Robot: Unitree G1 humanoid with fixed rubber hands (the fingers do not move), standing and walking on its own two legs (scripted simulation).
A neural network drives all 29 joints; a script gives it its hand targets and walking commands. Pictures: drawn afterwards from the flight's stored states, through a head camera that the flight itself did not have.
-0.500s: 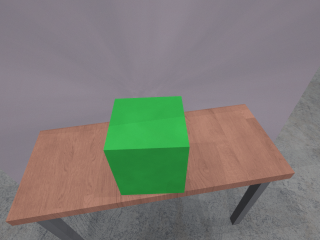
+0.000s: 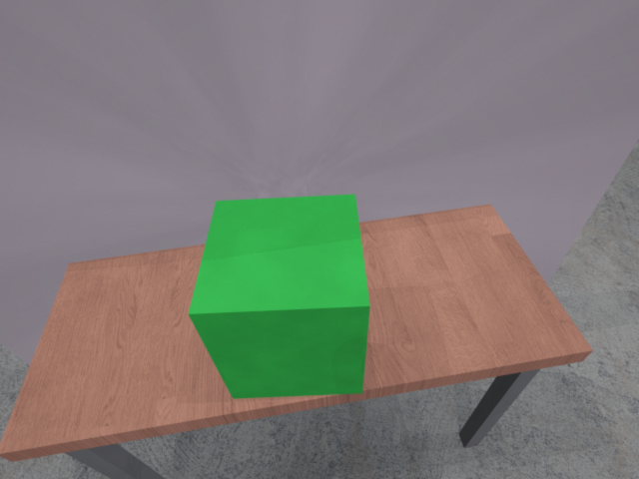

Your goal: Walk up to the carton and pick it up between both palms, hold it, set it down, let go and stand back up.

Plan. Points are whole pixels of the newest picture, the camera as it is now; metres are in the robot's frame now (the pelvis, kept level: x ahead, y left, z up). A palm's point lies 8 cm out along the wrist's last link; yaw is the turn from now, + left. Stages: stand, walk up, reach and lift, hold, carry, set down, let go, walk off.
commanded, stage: walk up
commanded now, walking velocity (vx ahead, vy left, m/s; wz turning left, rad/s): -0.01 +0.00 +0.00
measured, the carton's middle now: (291, 300) +0.40 +0.06 -0.03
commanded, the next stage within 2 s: stand in 0.16 s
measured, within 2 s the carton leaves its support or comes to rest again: neither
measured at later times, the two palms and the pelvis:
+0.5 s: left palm out of the picture -0.02 +0.21 -0.16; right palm out of the picture +0.00 -0.21 -0.17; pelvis -0.02 +0.00 -0.02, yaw +1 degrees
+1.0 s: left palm out of the picture +0.08 +0.23 -0.13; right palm out of the picture +0.06 -0.19 -0.13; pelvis -0.07 +0.04 -0.02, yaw -3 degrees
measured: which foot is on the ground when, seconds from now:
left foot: down 0.00-1.00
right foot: down 0.00-1.00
